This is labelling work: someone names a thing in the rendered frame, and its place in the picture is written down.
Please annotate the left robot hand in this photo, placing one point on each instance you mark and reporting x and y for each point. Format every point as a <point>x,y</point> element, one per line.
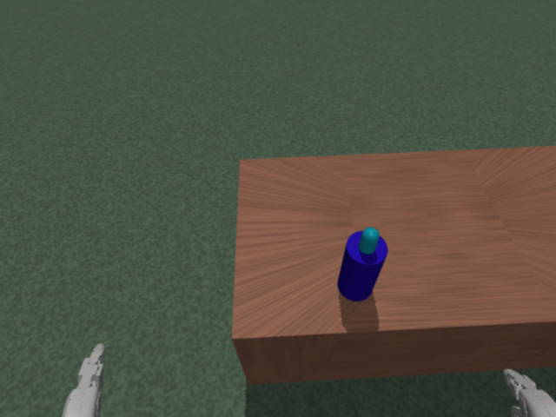
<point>85,400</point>

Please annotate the bottle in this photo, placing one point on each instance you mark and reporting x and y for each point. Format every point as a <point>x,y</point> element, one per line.
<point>363,259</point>

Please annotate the right robot hand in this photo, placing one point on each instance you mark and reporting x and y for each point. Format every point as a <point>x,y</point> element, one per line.
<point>533,402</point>

